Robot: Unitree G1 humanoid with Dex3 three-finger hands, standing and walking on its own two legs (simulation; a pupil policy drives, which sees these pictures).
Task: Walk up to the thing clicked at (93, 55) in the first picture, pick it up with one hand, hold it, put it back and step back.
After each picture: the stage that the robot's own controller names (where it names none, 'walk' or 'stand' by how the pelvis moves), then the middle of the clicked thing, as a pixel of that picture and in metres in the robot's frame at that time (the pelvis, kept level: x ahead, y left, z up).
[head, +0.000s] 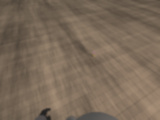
stand; (93, 54) +1.36 -0.04 -0.72
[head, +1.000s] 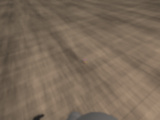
walk; (85, 61) +1.22 +0.22 -0.70
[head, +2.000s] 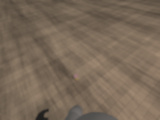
walk; (76, 77) +0.74 +0.30 -0.72
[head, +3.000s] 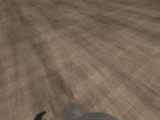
walk; (75, 96) +0.44 +0.23 -0.72
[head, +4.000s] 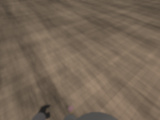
stand; (71, 109) +0.28 +0.18 -0.71
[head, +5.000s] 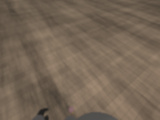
stand; (71, 110) +0.25 +0.17 -0.72
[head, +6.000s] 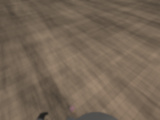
stand; (72, 109) +0.27 +0.18 -0.73
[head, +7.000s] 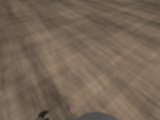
stand; (72, 110) +0.26 +0.18 -0.73
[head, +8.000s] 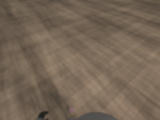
stand; (72, 111) +0.25 +0.18 -0.73
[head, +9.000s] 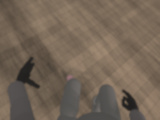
go down; (70, 78) +0.32 +0.17 -0.43
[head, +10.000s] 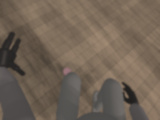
go down; (67, 72) +0.35 +0.19 -0.32
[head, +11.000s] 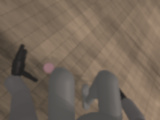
close in; (48, 68) +0.33 +0.22 -0.23
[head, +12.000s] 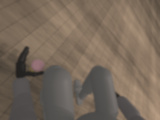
close; (36, 67) +0.34 +0.23 -0.22
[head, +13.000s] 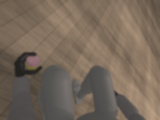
lift; (33, 64) +0.35 +0.24 -0.21
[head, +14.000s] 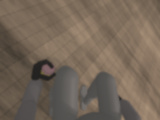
lift; (47, 71) +0.29 +0.25 -0.16
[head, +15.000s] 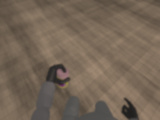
lift; (62, 78) +0.30 +0.18 +0.01
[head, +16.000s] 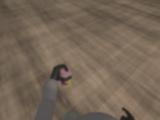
hold; (65, 77) +0.32 +0.18 +0.01
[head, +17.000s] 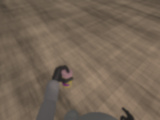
hold; (66, 78) +0.31 +0.17 +0.00
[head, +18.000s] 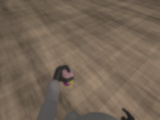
hold; (67, 78) +0.32 +0.16 +0.01
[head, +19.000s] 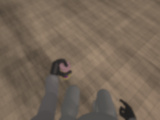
crouch; (65, 70) +0.36 +0.18 -0.06
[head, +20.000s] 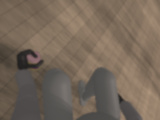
lower; (34, 61) +0.37 +0.26 -0.22
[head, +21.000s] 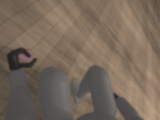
lower; (26, 60) +0.38 +0.27 -0.22
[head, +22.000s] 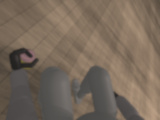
lower; (27, 60) +0.38 +0.27 -0.22
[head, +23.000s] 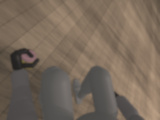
lower; (28, 60) +0.37 +0.27 -0.22
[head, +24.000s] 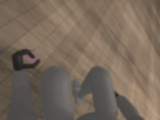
loosen; (30, 60) +0.37 +0.27 -0.22
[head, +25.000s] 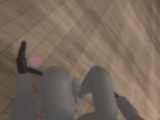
withdraw; (33, 64) +0.36 +0.24 -0.22
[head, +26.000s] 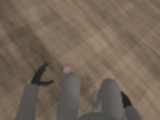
walk; (67, 70) +0.37 +0.20 -0.32
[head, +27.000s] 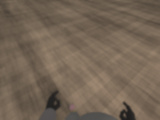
stand; (72, 108) +0.29 +0.16 -0.66
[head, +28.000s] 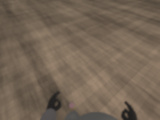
stand; (71, 106) +0.30 +0.18 -0.67
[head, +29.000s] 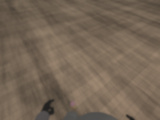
stand; (72, 104) +0.31 +0.17 -0.69
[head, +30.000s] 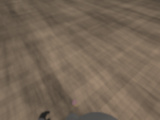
walk; (74, 103) +0.33 +0.17 -0.72
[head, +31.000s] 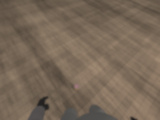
walk; (76, 87) +0.45 +0.10 -0.71
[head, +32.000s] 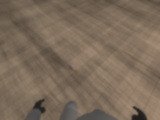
walk; (73, 67) +0.72 +0.23 -0.70
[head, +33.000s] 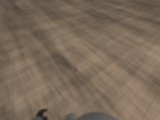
stand; (78, 69) +0.92 +0.19 -0.71
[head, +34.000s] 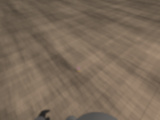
stand; (78, 70) +0.93 +0.20 -0.72
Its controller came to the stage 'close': yes
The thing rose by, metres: 0.72
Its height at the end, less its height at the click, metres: +0.00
